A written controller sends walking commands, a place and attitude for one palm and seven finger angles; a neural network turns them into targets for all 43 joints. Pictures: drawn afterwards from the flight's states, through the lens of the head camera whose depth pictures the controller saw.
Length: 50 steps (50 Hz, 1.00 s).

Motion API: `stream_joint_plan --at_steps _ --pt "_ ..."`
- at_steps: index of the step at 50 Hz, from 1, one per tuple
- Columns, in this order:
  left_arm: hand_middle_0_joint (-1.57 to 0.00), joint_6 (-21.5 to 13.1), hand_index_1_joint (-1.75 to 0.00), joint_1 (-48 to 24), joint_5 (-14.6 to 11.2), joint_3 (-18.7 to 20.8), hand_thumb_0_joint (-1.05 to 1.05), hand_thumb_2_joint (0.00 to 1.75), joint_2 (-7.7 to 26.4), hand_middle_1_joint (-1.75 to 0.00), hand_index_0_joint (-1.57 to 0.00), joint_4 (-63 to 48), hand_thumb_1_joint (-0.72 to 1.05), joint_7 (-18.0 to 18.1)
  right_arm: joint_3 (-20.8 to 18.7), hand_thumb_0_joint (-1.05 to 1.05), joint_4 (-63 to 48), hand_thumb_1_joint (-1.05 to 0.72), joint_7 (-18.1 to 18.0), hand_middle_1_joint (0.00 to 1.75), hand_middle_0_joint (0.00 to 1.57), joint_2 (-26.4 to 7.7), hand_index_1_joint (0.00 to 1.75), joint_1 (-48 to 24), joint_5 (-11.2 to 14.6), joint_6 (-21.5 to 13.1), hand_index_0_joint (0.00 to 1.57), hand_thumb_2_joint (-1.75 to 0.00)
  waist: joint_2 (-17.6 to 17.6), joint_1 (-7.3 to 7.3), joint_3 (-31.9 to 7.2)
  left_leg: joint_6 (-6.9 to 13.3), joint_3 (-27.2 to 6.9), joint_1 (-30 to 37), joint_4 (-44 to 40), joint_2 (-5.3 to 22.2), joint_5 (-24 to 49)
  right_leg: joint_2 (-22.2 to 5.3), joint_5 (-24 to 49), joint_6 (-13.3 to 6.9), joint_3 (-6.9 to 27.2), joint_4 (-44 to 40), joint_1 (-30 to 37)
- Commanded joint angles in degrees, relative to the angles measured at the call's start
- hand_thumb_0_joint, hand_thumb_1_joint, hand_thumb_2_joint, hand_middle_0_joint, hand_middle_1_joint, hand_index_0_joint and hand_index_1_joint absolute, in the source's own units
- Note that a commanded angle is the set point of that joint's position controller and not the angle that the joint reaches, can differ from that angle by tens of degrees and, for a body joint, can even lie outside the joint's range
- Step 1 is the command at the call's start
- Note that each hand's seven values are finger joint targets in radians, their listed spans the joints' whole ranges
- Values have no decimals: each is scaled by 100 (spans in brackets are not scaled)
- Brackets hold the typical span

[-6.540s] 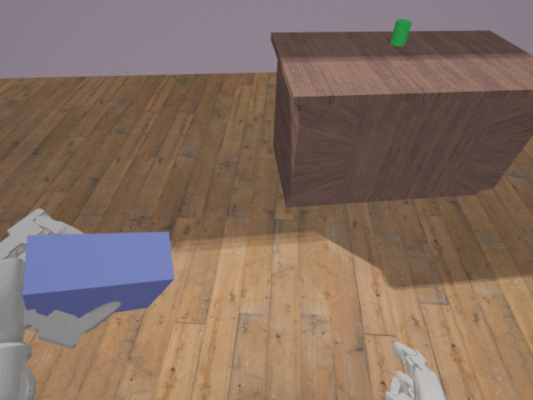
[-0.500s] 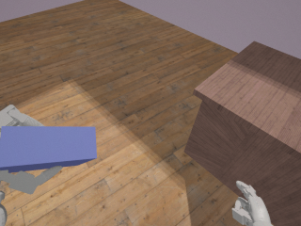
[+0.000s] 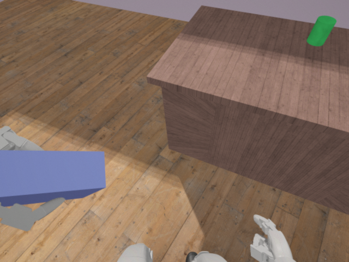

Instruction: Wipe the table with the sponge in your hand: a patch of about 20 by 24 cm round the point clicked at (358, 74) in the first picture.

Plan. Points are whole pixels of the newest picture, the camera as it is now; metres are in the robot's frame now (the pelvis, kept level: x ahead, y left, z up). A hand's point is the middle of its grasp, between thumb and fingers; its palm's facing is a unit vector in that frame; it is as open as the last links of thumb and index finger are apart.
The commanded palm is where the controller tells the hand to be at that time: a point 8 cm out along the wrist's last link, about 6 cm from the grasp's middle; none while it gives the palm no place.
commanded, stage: turn to face it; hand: left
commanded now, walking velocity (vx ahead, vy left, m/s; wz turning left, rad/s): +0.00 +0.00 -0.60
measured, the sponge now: (65, 178) +0.23 +0.19 +0.15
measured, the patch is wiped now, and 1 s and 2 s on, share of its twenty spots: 0.00 0.00 0.00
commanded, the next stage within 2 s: take the last steps up to it in 1.34 s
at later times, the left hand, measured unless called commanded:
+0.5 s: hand (108, 191) +0.20 +0.11 +0.16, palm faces +0.18 -0.84 -0.51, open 10.1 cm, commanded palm +0.15 +0.16 +0.18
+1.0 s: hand (181, 240) +0.14 +0.00 +0.17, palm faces -0.11 -0.89 -0.43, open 10.1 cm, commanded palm +0.12 +0.07 +0.18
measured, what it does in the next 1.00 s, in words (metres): walks backwards, turning right: left foot, then right foot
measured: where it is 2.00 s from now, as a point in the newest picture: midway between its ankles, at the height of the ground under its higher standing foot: outside the picture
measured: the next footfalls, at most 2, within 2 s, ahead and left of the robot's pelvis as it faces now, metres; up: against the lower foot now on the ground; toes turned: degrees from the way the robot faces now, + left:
left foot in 0.18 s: +0.01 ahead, +0.15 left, +0.00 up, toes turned -1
right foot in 0.44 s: -0.01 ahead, -0.16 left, +0.00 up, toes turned -20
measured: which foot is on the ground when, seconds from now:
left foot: up 0.00-0.16, down 0.18-0.46, up 0.48-0.96, down 0.98-1.00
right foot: down 0.00-0.20, up 0.22-0.42, down 0.44-1.00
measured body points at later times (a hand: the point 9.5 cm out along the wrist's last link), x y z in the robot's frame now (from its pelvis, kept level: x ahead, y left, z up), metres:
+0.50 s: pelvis -0.08 -0.06 -0.02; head -0.04 -0.10 +0.43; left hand +0.19 +0.15 +0.19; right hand +0.04 -0.30 -0.12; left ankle -0.04 +0.13 -0.71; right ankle -0.05 -0.15 -0.73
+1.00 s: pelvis -0.16 -0.09 +0.00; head -0.14 -0.11 +0.45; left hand +0.14 +0.05 +0.20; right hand -0.13 -0.40 -0.08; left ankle -0.11 +0.06 -0.73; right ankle -0.05 -0.15 -0.73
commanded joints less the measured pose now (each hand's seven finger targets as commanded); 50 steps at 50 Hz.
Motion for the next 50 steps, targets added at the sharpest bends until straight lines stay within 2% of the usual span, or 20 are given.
stream_joint_plan --at_steps 1,4,7,8,9,10,11,13,16,21,22,23,24,25,26,28,38,46,48,50 --pt "-120 -234 -160 -124 -119 868 0 130 797 -160 -120 -683 10 237 -193 0 -913 -90 -80 30 20 -538 30 -425 -20 -207 20 -90 -815 260 -1566 84 -1 355 -906 -114 -79 -1548 -773 -327 2113 -1615 689" --pt "-120 -203 -160 -375 -74 622 0 130 722 -160 -120 -720 10 235 -189 0 -1006 -90 -86 30 20 -599 30 -403 -6 -148 20 -90 -719 311 -1511 216 25 826 -1734 -236 -220 -1455 -1246 -297 2334 -1765 441" --pt "-120 -220 -160 -819 -10 422 0 130 687 -160 -120 -967 10 182 -235 0 -1019 -90 -67 30 20 -701 30 -148 -8 -110 20 -90 -579 178 -1591 391 157 1816 -3116 -252 52 -1175 -1587 70 2293 -1762 36" --pt "-120 -275 -160 -1064 -26 362 0 130 737 -160 -120 -1152 10 163 -238 0 -1052 -90 -90 30 20 -710 30 -137 -10 -144 20 -90 -175 151 -1564 507 36 2251 -3724 18 215 -928 -1510 220 2062 -1291 -213" --pt "-120 -373 -160 -1209 -7 391 0 130 752 -160 -120 -1233 10 118 -288 0 -1118 -90 -122 30 20 -836 30 -159 -68 -211 20 -90 570 130 -1270 883 -796 2419 -4330 839 -147 -437 -1689 451 1719 -435 -897" --pt "-120 -406 -160 -1285 68 430 0 130 767 -160 -120 -1276 10 87 -317 0 -1198 -90 -131 30 20 -886 30 -270 -57 -294 20 -90 1567 197 -1062 1313 -1581 2341 -4640 1920 168 72 -1684 710 812 1337 -1448" --pt "-120 -411 -160 -1412 195 591 0 130 958 -160 -120 -1391 10 132 -275 0 -1177 -90 -163 30 20 -625 30 -296 -18 -373 20 -90 1794 238 -1010 1538 -1597 1426 -4778 2373 212 -111 -1772 786 334 3072 -1191" --pt "-120 -382 -160 -1209 172 507 0 130 807 -160 -120 -1152 10 79 -357 0 -1186 -90 -97 30 20 -625 30 -185 38 -453 20 -90 1418 234 -680 1492 -683 807 -4513 2083 451 -375 -1590 853 246 4044 -1125" --pt "-120 -355 -160 -1054 121 99 0 130 364 -160 -120 -901 10 122 -323 0 -1051 -90 -49 30 20 -730 30 -26 108 -608 20 -90 1437 191 -410 1017 295 1132 -3907 1738 2217 -536 -1687 926 -279 2289 -804" --pt "-120 -325 -160 -1560 147 266 0 130 627 -160 -120 -681 10 142 -341 0 -999 -90 -26 30 20 -831 30 155 76 -905 20 -90 1171 165 -901 522 711 1224 -2440 1414 2508 -172 -532 899 -840 -189 1073" --pt "-120 -355 -160 -1603 165 404 0 130 778 -160 -120 -688 10 164 -334 0 -979 -90 -1 30 20 -738 30 200 105 -915 20 -90 380 164 -1128 354 808 1019 -1475 1115 2012 -597 336 663 -303 -648 1497" --pt "-120 -363 -160 -1310 201 633 0 130 1064 -160 -120 -549 10 228 -282 0 -1071 -90 -16 30 20 -548 30 31 85 -905 20 -90 -1035 232 -1298 113 807 -175 -215 347 -180 -1650 2543 21 1563 -694 2120" --pt "-120 -320 -160 -1111 -5 848 0 130 1150 -160 -120 -681 10 245 -322 0 -1195 -90 -36 30 20 -595 30 -230 138 -850 20 -90 -1775 368 -1634 88 26 -366 752 72 -981 -2149 2364 -146 2785 -1073 1682" --pt "-120 -323 -160 -803 -66 969 0 130 1210 -160 -120 -832 10 246 -272 0 -1129 -90 -42 30 20 -509 30 -302 73 -743 20 -90 -1371 321 -1588 88 -496 -449 1226 161 -660 -2179 1408 -224 2881 -1150 1543" --pt "-120 -381 -160 -503 -99 1010 0 130 1129 -160 -120 -1049 10 250 -155 0 -1039 -90 -10 30 20 -397 30 -303 22 -619 20 -90 -747 264 -1735 30 -546 -685 1383 205 -235 -2021 1304 -400 2565 -922 1908" --pt "-120 -460 -160 -211 -120 1114 0 130 1051 -160 -120 -1217 10 270 -94 0 -954 -90 37 30 20 -391 30 -405 16 -415 20 -90 -250 227 -2016 -32 -456 -672 939 177 -74 -1764 1702 -347 1916 -713 2210" --pt "-120 -363 -160 -120 -154 763 0 130 793 -160 -120 -722 10 277 -276 0 -1007 -90 -31 30 20 -696 30 -413 45 -49 20 -90 -442 251 -1662 140 -295 117 -993 -186 -102 -1498 -272 -114 2567 -1670 1289" --pt "-120 -334 -160 -838 13 392 0 130 772 -160 -120 -800 10 178 -355 0 -1057 -90 -2 30 20 -780 30 -150 -3 118 20 -90 -373 160 -1508 509 133 1647 -2811 -512 -266 -924 -1781 570 2561 -2406 234" --pt "-120 -444 -160 -1239 -4 415 0 130 913 -160 -120 -1064 10 107 -403 0 -1068 -90 -2 30 20 -840 30 0 -10 53 20 -90 21 16 -1628 811 -140 2503 -3840 -21 -198 -477 -1669 931 2084 -1611 -277" --pt "-120 -467 -160 -1227 47 641 0 130 936 -160 -120 -1045 10 23 -426 0 -1226 -90 -69 30 20 -827 30 -361 -81 -129 20 -90 1656 169 -1230 1744 -1781 1875 -4646 2071 -194 269 -1441 1093 685 2110 -1041"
